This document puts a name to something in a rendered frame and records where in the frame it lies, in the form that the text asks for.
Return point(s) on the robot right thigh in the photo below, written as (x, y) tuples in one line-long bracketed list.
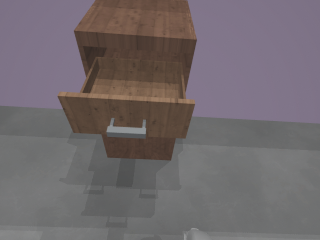
[(195, 235)]

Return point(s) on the handle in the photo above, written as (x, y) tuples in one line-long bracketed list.
[(126, 132)]

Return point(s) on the drawer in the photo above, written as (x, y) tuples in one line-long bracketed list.
[(130, 91)]

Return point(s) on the cabinet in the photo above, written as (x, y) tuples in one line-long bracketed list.
[(154, 30)]

